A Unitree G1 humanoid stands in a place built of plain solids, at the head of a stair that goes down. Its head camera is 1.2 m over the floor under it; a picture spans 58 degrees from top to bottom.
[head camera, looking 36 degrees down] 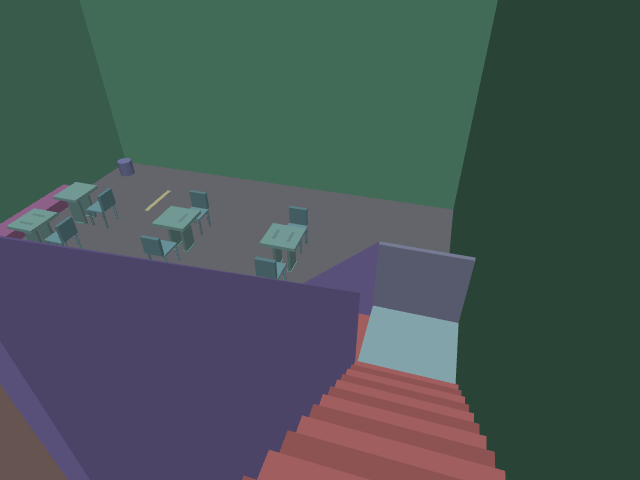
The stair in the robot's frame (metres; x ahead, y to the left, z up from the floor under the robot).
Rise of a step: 0.19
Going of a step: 0.20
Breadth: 1.04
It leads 16 degrees to the right of straight ahead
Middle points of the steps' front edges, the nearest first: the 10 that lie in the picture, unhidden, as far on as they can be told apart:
1.00 -0.34 -0.76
1.19 -0.40 -0.95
1.39 -0.46 -1.13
1.59 -0.52 -1.32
1.78 -0.58 -1.51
1.98 -0.63 -1.70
2.17 -0.69 -1.89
2.37 -0.75 -2.08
2.56 -0.81 -2.27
2.76 -0.86 -2.46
